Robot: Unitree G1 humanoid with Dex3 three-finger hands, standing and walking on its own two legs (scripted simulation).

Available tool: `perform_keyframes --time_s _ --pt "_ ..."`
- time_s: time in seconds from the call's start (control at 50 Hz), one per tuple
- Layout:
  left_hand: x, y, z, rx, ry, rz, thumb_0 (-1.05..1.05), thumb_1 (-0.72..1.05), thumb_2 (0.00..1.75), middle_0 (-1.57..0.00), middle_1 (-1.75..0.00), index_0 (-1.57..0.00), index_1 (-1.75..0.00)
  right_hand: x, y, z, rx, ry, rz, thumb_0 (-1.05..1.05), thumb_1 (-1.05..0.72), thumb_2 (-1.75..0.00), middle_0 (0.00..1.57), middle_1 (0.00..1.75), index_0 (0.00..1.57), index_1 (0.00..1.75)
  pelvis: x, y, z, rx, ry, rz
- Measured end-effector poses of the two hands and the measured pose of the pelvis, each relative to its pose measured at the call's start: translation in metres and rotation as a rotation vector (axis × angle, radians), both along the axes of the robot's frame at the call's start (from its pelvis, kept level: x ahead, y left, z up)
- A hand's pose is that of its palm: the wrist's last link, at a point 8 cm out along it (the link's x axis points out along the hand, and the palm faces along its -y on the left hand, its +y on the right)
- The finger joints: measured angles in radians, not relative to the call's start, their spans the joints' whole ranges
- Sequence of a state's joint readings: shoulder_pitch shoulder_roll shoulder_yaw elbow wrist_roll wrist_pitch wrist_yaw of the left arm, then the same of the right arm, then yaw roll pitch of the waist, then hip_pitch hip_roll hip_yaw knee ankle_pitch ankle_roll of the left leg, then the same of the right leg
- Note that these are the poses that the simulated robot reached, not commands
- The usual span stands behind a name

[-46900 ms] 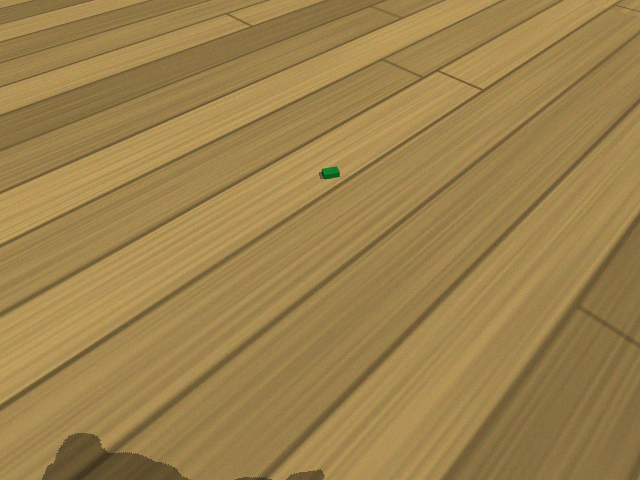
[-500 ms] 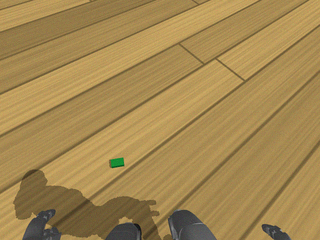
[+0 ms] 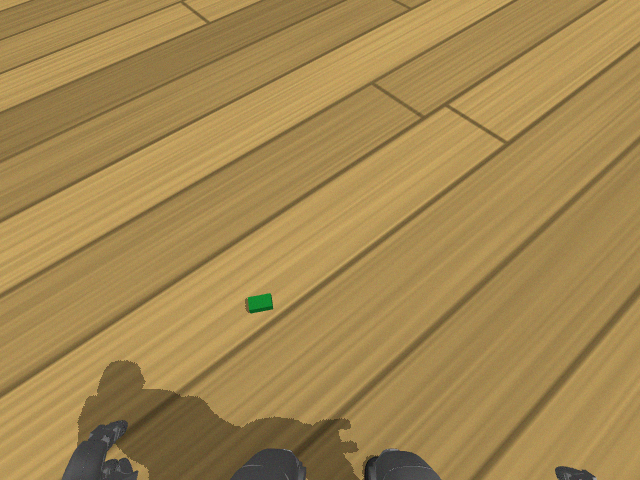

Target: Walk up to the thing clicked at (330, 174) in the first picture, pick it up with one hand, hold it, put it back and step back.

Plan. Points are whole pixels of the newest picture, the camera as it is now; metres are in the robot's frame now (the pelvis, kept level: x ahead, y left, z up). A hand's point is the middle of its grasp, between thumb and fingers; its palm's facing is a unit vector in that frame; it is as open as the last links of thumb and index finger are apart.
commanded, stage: step back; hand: left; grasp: from above
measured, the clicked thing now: (260, 303) +0.64 +0.23 -0.75
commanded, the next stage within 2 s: none
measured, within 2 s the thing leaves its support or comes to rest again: neither
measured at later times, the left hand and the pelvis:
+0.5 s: hand out of the picture -0.07 +0.26 -0.16, palm faces -0.05 -0.91 -0.41, open 7.4 cm; pelvis -0.17 -0.02 -0.01, yaw -3 degrees
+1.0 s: hand out of the picture -0.21 +0.24 -0.14, palm faces +0.04 -0.93 -0.36, open 7.4 cm; pelvis -0.33 -0.02 +0.00, yaw +3 degrees
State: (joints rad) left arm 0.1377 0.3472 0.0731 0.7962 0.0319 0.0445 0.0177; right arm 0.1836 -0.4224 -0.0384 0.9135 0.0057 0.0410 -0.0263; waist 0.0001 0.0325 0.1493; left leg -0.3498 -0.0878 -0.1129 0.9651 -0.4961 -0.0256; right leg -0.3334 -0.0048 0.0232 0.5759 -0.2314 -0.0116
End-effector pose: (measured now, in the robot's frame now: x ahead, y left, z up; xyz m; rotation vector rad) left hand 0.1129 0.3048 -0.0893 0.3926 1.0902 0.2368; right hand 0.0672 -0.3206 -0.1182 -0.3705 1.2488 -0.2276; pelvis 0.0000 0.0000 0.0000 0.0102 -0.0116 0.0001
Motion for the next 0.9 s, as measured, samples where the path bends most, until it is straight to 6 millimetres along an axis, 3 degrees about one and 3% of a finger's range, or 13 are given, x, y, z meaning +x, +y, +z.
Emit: perform_keyframes --time_s 0.1,0.22,0.36,0.48,0.6,0.72,0.82,0.9 --pt "-0.016 0.015 -0.019 -0.031 -0.057 0.006 0.01 0.9 0.9 -0.21 -0.3 -0.21 -0.3 -0.029 0.015 0.001 -0.03 0.015 0.037 0.0 -0.9 -0.9 0.2 0.3 0.2 0.3 -0.036 0.009 -0.011 0.015 -0.031 0.032" --pt "-0.063 0.013 -0.023 -0.081 0.007 0.036 0.01 0.9 0.9 -0.2 -0.3 -0.2 -0.3 -0.057 0.029 0.025 -0.028 -0.027 0.059 0.0 -0.9 -0.9 0.21 0.3 0.21 0.3 -0.066 0.013 0.003 -0.036 -0.027 0.033" --pt "-0.125 0.011 -0.026 -0.063 0.062 0.034 0.01 0.9 0.9 -0.2 -0.3 -0.2 -0.3 -0.068 0.019 0.033 -0.043 -0.128 0.064 0.0 -0.9 -0.9 0.21 0.3 0.21 0.3 -0.109 0.005 0.003 -0.033 -0.015 -0.016" --pt "-0.176 -0.003 -0.031 -0.016 0.103 0.0 0.01 0.9 0.9 -0.2 -0.3 -0.2 -0.3 -0.097 -0.005 0.013 -0.018 -0.201 0.056 0.0 -0.9 -0.9 0.21 0.3 0.21 0.3 -0.157 -0.013 -0.014 -0.013 -0.033 -0.062" --pt "-0.234 -0.022 -0.01 -0.007 0.109 0.015 0.01 0.9 0.9 -0.21 -0.3 -0.2 -0.3 -0.153 -0.018 0.002 0.026 -0.147 0.006 0.0 -0.9 -0.9 0.21 0.3 0.21 0.3 -0.195 -0.025 -0.005 0.017 -0.041 -0.053" --pt "-0.253 -0.02 0.005 0.025 0.046 0.024 0.01 0.9 0.9 -0.21 -0.3 -0.21 -0.3 -0.221 -0.022 -0.003 0.021 -0.05 0.012 0.0 -0.9 -0.9 0.21 0.3 0.2 0.3 -0.231 -0.026 0.0 0.025 -0.008 -0.009" --pt "-0.264 -0.011 -0.004 0.021 -0.052 0.018 0.01 0.9 0.9 -0.21 -0.3 -0.21 -0.3 -0.27 -0.015 -0.009 -0.004 0.023 0.057 0.0 -0.9 -0.9 0.21 0.3 0.2 0.3 -0.272 -0.022 -0.011 0.003 -0.013 0.055" --pt "-0.291 -0.01 -0.02 -0.021 -0.057 0.03 0.0 0.9 0.9 -0.2 -0.3 -0.2 -0.3 -0.303 -0.003 -0.004 -0.003 0.026 0.063 0.0 -0.9 -0.9 0.21 0.3 0.2 0.3 -0.306 -0.02 -0.013 0.042 -0.051 0.044"
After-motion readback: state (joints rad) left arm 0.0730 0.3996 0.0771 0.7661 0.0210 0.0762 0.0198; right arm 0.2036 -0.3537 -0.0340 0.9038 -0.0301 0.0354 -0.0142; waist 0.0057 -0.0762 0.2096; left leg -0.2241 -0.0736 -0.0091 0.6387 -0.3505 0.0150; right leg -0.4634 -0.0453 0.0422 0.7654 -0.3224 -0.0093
